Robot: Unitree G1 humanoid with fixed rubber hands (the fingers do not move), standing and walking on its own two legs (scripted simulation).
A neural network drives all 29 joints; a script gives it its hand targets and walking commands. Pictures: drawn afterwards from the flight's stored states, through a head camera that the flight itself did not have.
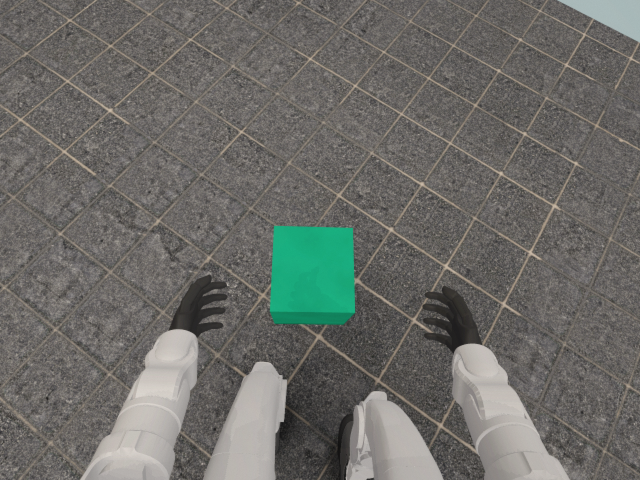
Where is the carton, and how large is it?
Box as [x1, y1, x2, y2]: [270, 226, 354, 324]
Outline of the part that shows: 274,226 270,312 274,322 343,324 354,312 352,228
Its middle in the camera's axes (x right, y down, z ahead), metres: -0.02 +0.11 +1.02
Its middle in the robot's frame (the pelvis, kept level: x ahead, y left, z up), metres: +0.47 +0.03 -0.58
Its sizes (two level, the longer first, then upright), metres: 0.210 0.196 0.229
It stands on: the floor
